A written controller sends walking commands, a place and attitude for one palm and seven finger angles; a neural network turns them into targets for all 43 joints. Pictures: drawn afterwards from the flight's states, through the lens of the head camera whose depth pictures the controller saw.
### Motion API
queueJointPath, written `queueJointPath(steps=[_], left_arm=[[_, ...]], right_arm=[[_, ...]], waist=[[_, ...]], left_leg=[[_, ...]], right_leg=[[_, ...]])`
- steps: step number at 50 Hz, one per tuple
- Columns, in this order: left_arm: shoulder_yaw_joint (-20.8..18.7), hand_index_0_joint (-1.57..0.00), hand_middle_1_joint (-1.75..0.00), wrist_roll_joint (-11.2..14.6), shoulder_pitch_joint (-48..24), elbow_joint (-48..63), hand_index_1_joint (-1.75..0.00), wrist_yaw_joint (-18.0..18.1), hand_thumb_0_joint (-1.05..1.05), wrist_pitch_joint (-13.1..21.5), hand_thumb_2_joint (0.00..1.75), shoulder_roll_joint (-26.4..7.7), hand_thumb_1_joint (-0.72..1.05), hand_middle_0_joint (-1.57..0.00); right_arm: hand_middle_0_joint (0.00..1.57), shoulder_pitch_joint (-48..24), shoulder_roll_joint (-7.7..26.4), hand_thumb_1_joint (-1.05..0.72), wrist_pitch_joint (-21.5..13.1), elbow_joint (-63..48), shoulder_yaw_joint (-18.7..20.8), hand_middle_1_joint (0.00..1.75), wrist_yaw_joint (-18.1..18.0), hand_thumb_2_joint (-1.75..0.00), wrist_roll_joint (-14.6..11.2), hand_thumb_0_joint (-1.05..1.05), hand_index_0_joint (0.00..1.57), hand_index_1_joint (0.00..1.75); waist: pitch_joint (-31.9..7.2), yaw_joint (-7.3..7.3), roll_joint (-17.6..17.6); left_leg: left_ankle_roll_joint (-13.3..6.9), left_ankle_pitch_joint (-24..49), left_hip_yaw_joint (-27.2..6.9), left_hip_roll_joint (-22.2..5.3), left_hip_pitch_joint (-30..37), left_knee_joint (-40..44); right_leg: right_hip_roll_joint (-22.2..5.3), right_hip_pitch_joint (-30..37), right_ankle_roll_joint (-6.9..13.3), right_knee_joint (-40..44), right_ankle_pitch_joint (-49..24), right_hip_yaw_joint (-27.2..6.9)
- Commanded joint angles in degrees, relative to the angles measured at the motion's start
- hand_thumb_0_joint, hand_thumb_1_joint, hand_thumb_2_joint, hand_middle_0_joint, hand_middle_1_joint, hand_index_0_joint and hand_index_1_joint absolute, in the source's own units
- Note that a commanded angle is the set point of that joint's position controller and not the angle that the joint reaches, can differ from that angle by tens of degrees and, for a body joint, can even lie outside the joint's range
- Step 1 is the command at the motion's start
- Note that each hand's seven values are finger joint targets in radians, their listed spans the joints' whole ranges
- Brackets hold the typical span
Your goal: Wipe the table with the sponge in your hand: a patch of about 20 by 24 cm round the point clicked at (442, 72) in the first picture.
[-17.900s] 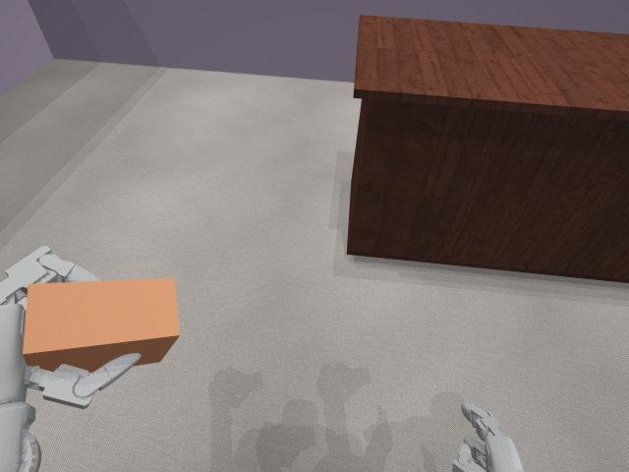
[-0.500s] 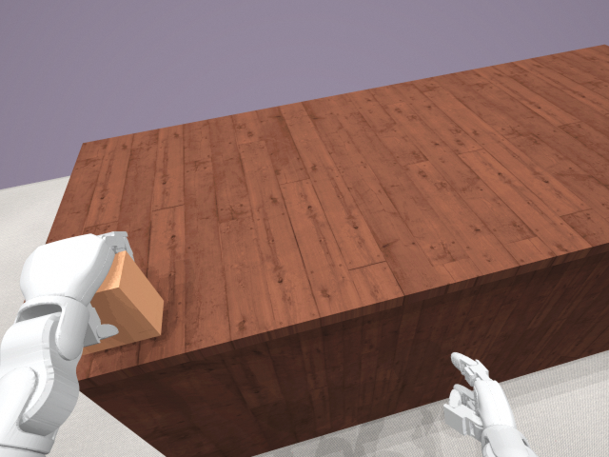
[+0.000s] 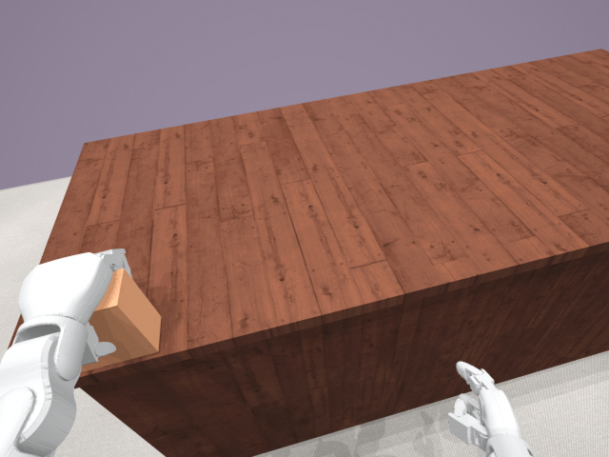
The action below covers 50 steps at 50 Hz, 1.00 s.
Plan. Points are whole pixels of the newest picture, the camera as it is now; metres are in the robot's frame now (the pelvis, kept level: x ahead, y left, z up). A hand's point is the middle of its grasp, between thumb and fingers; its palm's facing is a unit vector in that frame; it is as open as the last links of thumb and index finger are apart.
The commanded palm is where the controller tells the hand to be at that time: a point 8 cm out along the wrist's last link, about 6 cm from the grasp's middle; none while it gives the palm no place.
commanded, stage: lower the sponge onto the table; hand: left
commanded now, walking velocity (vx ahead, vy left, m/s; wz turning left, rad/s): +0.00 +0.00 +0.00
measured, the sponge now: (108, 329) +0.22 +0.31 +0.06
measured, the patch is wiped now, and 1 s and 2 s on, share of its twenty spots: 0.00 0.05 0.25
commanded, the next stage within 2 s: wipe forward along the first lane in 0.02 s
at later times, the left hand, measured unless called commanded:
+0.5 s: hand (106, 280) +0.27 +0.33 +0.10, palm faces -0.05 -0.01 -1.00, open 9.6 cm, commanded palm +0.26 +0.32 +0.15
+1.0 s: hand (115, 251) +0.33 +0.35 +0.10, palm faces -0.11 +0.00 -0.99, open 9.6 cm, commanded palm +0.31 +0.34 +0.13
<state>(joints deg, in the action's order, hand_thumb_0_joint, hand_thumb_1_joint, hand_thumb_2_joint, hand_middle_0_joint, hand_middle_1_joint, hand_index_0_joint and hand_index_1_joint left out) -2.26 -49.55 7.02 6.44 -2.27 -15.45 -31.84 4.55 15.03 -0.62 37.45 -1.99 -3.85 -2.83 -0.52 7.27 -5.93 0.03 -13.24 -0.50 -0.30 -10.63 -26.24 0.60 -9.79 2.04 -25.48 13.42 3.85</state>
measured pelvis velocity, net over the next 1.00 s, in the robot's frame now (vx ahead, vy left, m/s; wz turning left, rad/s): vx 0.00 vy -0.01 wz -0.01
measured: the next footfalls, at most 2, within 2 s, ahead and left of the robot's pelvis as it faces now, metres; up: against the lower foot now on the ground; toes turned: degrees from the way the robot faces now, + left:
none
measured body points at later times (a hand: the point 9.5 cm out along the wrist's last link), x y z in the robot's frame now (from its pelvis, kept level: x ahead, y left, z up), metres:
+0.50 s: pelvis -0.01 -0.01 +0.00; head -0.01 -0.05 +0.45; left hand +0.27 +0.32 +0.16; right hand +0.21 -0.24 -0.10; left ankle +0.01 +0.12 -0.74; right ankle +0.01 -0.10 -0.74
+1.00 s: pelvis +0.00 -0.01 -0.01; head +0.02 -0.04 +0.44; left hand +0.33 +0.34 +0.15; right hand +0.16 -0.27 -0.13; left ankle +0.01 +0.12 -0.74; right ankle +0.01 -0.10 -0.74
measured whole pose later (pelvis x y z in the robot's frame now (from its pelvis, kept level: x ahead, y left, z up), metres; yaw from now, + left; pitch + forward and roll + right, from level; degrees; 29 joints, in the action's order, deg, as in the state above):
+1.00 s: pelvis +0.00 -0.01 -0.01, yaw +0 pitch +4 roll +0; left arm -3.9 -53.4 -19.5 -29.2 -3.2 -7.6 -36.4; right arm 10.8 17.6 3.1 39.4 0.5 -4.7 -4.8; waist -3.3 3.1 -5.5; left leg 0.0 -14.6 -0.6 -1.0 -20.4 -30.7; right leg 1.3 -19.5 2.6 -29.7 14.5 3.9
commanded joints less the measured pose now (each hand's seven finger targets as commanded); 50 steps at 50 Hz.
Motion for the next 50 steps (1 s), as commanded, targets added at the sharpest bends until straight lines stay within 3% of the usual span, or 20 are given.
queueJointPath(steps=[1,3,5,7,9,10,12,15,17,20,23,25,28,30,37,39,44,45,48,50], left_arm=[[-7.1,-1.20,-1.60,-1.3,-14.7,9.3,-1.60,2.2,0.00,0.2,1.30,-13.2,0.10,-1.20],[-5.9,-1.20,-1.60,-1.3,-14.2,5.9,-1.60,2.1,0.00,0.2,1.30,-11.8,0.10,-1.20],[-8.2,-1.20,-1.60,-1.6,-14.4,6.8,-1.60,2.2,0.00,0.5,1.30,-14.7,0.10,-1.20],[-5.9,-1.20,-1.60,-1.7,-17.0,4.7,-1.60,2.2,0.00,0.8,1.30,-12.3,0.10,-1.20],[-5.7,-1.20,-1.60,-1.7,-18.2,1.5,-1.60,2.1,0.00,1.0,1.30,-12.5,0.10,-1.20],[-7.3,-1.20,-1.60,-2.0,-21.0,1.5,-1.60,2.3,0.00,1.1,1.30,-14.9,0.10,-1.20],[-5.7,-1.20,-1.60,-2.2,-21.8,-3.0,-1.60,2.0,0.00,1.1,1.30,-13.2,0.10,-1.20],[-5.5,-1.20,-1.60,-2.5,-25.9,-5.2,-1.60,1.4,0.00,1.8,1.30,-14.3,0.10,-1.20],[-3.6,-1.20,-1.60,-2.5,-26.6,-9.2,-1.60,0.9,0.00,2.1,1.30,-12.7,0.10,-1.20],[-6.1,-1.20,-1.60,-2.9,-28.6,-12.6,-1.60,0.3,0.00,3.0,1.30,-16.4,0.10,-1.20],[-4.0,-1.20,-1.60,-3.4,-30.0,-15.7,-1.60,-0.1,0.00,3.9,1.30,-14.2,0.10,-1.20],[-6.3,-1.20,-1.60,-3.5,-30.5,-16.5,-1.60,-0.1,0.00,4.8,1.30,-16.9,0.10,-1.20],[-4.3,-1.20,-1.60,-3.1,-29.0,-18.9,-1.60,0.0,0.00,5.2,1.30,-14.2,0.10,-1.20],[-6.0,-1.20,-1.60,-3.2,-31.3,-20.0,-1.60,0.1,0.00,5.6,1.30,-16.5,0.10,-1.20],[-4.8,-1.20,-1.60,-3.9,-32.7,-26.2,-1.60,0.6,0.00,6.0,1.30,-16.1,0.10,-1.20],[-5.2,-1.20,-1.60,-4.2,-33.8,-29.1,-1.60,0.5,0.00,6.0,1.30,-17.1,0.10,-1.20],[-3.7,-1.20,-1.60,-4.7,-35.7,-31.7,-1.60,0.0,0.00,6.8,1.30,-16.1,0.10,-1.20],[-5.7,-1.20,-1.60,-4.6,-36.0,-31.3,-1.60,0.0,0.00,7.3,1.30,-18.3,0.10,-1.20],[-4.5,-1.20,-1.60,-4.7,-36.6,-33.5,-1.60,0.1,0.00,7.8,1.30,-17.0,0.10,-1.20],[-7.5,-1.20,-1.60,-4.5,-38.2,-33.7,-1.60,0.4,0.00,8.6,1.30,-20.7,0.10,-1.20]], right_arm=[[0.20,-11.0,5.7,-0.90,-3.4,-10.2,1.9,0.30,-0.5,-0.90,0.0,0.00,0.20,0.30],[0.20,-10.4,6.0,-0.90,-3.1,-9.4,2.3,0.30,-0.6,-0.90,-0.1,0.00,0.20,0.30],[0.20,-12.2,5.8,-0.90,-3.4,-10.0,1.9,0.30,-0.8,-0.90,-0.5,0.00,0.20,0.30],[0.20,-10.6,5.8,-0.90,-3.4,-9.2,2.0,0.30,-0.9,-0.90,-0.4,0.00,0.20,0.30],[0.20,-10.1,6.3,-0.90,-3.2,-8.6,2.3,0.30,-1.2,-0.90,-0.4,0.00,0.20,0.30],[0.20,-11.5,6.2,-0.90,-3.6,-9.0,1.8,0.30,-1.5,-0.90,-0.8,0.00,0.20,0.30],[0.20,-9.7,6.4,-0.90,-3.5,-8.0,2.2,0.30,-1.7,-0.90,-0.7,0.00,0.20,0.30],[0.20,-10.3,6.4,-0.90,-3.6,-8.2,2.0,0.30,-2.0,-0.90,-1.2,0.00,0.20,0.30],[0.20,-8.4,6.8,-0.90,-3.5,-7.5,2.4,0.30,-2.1,-0.90,-1.0,0.00,0.20,0.30],[0.20,-8.2,7.4,-0.90,-3.0,-7.5,2.5,0.30,-2.1,-0.90,-1.3,0.00,0.20,0.30],[0.20,-5.9,7.6,-0.90,-2.5,-7.1,3.1,0.30,-2.0,-0.90,-1.1,0.00,0.20,0.30],[0.20,-5.8,7.9,-0.90,-2.5,-7.5,3.1,0.30,-1.9,-0.90,-1.3,0.00,0.20,0.30],[0.20,-4.3,8.1,-0.90,-1.6,-7.4,3.7,0.30,-1.5,-0.90,-1.2,0.00,0.20,0.30],[0.20,-4.5,8.4,-0.90,-1.4,-7.4,3.6,0.30,-1.6,-0.90,-1.4,0.00,0.20,0.30],[0.20,-1.2,9.2,-0.90,-0.2,-6.3,4.4,0.30,-1.4,-0.90,-1.6,0.00,0.20,0.30],[0.20,-0.5,9.5,-0.90,0.3,-5.8,4.6,0.30,-1.4,-0.90,-1.7,0.00,0.20,0.30],[0.20,0.7,9.6,-0.90,0.9,-6.0,4.7,0.30,-1.1,-0.90,-1.8,0.00,0.20,0.30],[0.20,0.4,9.6,-0.90,0.9,-6.1,4.7,0.30,-1.1,-0.90,-1.9,0.00,0.20,0.30],[0.20,1.6,9.7,-0.90,1.4,-6.1,4.8,0.30,-1.0,-0.90,-1.8,0.00,0.20,0.30],[0.20,1.5,9.9,-0.90,1.5,-6.1,4.7,0.30,-1.2,-0.90,-1.9,0.00,0.20,0.30]], waist=[[-9.0,-0.53,1.7],[-7.3,-0.86,3.2],[-8.0,-0.14,2.8],[-8.1,-1.34,3.0],[-6.9,-1.45,4.4],[-6.8,-1.38,3.2],[-7.1,-1.97,5.2],[-7.1,-2.02,3.5],[-8.2,-2.69,5.1],[-8.2,-2.54,5.1],[-9.1,-2.95,5.6],[-9.8,-2.74,5.7],[-9.4,-3.08,5.9],[-8.8,-3.35,6.9],[-10.4,-4.11,7.2],[-9.9,-4.45,9.3],[-10.8,-4.74,7.6],[-11.8,-4.54,7.4],[-11.1,-4.98,9.4],[-11.6,-4.70,9.3]], left_leg=[[-2.2,10.0,-0.7,2.0,2.3,2.6],[-2.1,7.9,-0.9,1.9,1.7,3.1],[-2.2,7.4,-1.1,2.1,2.2,3.1],[-2.1,7.6,-0.7,2.1,1.7,2.9],[-2.2,5.8,-0.6,2.3,1.0,3.1],[-2.2,5.2,-0.7,2.3,1.4,3.2],[-2.2,5.7,-0.3,2.5,0.6,2.6],[-2.3,3.7,-0.4,2.7,0.5,2.9],[-2.3,4.0,-0.1,2.8,-0.2,2.4],[-2.5,3.8,0.0,2.9,-1.2,1.8],[-2.7,4.9,0.1,3.1,-1.8,1.2],[-2.8,5.6,-0.1,3.0,-2.3,0.7],[-2.8,6.0,0.4,3.0,-3.4,0.0],[-3.0,4.9,0.3,3.0,-4.4,-0.2],[-3.2,5.3,0.8,3.1,-6.3,-1.4],[-3.3,4.5,0.8,3.0,-7.0,-1.6],[-3.4,4.7,1.0,2.9,-7.4,-2.1],[-3.5,5.4,0.8,2.8,-7.5,-2.3],[-3.6,4.7,1.0,2.8,-8.4,-2.3],[-3.6,4.6,0.7,2.6,-8.7,-2.3]], right_leg=[[0.3,1.4,1.5,4.7,-4.8,-2.8],[0.5,0.3,1.1,5.3,-3.0,-2.5],[0.8,0.9,1.6,5.4,-2.0,-4.4],[0.5,0.0,1.1,5.2,-2.3,-2.7],[0.5,-0.7,0.9,5.7,-1.1,-2.7],[0.8,-1.0,1.4,5.8,-0.2,-4.2],[0.5,-1.1,0.9,5.8,-1.0,-2.9],[0.6,-1.7,1.3,6.0,0.8,-4.1],[0.3,-1.6,0.8,5.7,0.0,-3.0],[0.4,-1.4,1.0,5.6,-0.5,-4.4],[0.3,-1.5,0.7,4.8,-2.6,-3.1],[0.4,-1.2,1.0,4.3,-4.0,-4.0],[0.1,-1.6,0.6,3.6,-5.9,-3.2],[0.3,-2.5,0.6,3.8,-4.6,-4.2],[0.0,-2.8,0.2,2.5,-7.1,-3.8],[0.2,-3.6,0.0,2.6,-6.4,-3.8],[0.0,-4.1,0.2,2.1,-7.2,-3.9],[0.1,-3.3,0.4,1.9,-8.2,-4.6],[0.1,-4.1,0.0,1.8,-7.9,-3.8],[0.1,-3.7,0.3,1.8,-7.6,-4.3]])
